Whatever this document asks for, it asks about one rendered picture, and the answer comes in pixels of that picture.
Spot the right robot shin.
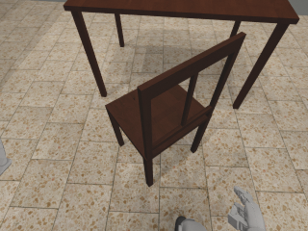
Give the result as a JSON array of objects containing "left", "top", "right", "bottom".
[{"left": 182, "top": 218, "right": 195, "bottom": 223}]

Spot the left robot hand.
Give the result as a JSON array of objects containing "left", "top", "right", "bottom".
[{"left": 0, "top": 139, "right": 13, "bottom": 176}]

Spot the right robot hand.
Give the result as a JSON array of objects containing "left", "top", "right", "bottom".
[{"left": 227, "top": 186, "right": 266, "bottom": 231}]

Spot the chair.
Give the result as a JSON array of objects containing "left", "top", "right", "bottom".
[{"left": 105, "top": 32, "right": 246, "bottom": 187}]

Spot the table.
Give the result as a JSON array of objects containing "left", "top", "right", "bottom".
[{"left": 64, "top": 0, "right": 300, "bottom": 110}]

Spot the robot right thigh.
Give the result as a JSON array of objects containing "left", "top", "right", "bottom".
[{"left": 178, "top": 220, "right": 207, "bottom": 231}]

